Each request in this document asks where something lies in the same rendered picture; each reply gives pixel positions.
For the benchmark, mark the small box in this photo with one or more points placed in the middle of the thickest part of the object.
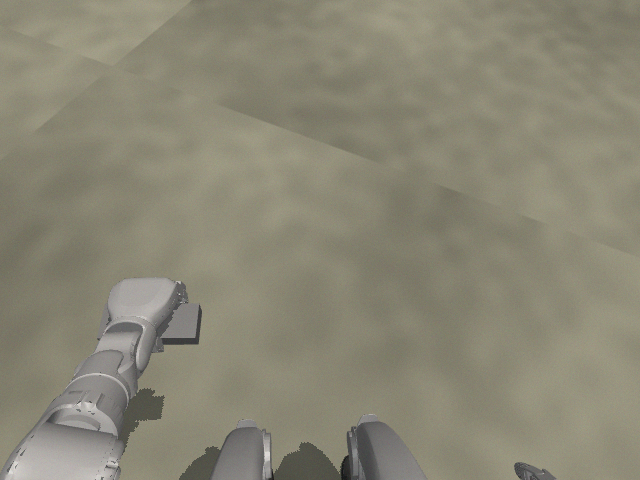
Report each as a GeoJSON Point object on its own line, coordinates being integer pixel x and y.
{"type": "Point", "coordinates": [182, 327]}

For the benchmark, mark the left robot arm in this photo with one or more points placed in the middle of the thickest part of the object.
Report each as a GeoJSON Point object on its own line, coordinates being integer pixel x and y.
{"type": "Point", "coordinates": [77, 437]}

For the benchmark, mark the left robot hand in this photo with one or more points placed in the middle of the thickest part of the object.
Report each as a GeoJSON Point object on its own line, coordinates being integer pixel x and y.
{"type": "Point", "coordinates": [150, 298]}

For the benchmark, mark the right robot hand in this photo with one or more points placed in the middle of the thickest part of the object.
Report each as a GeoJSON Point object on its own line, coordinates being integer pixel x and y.
{"type": "Point", "coordinates": [527, 472]}

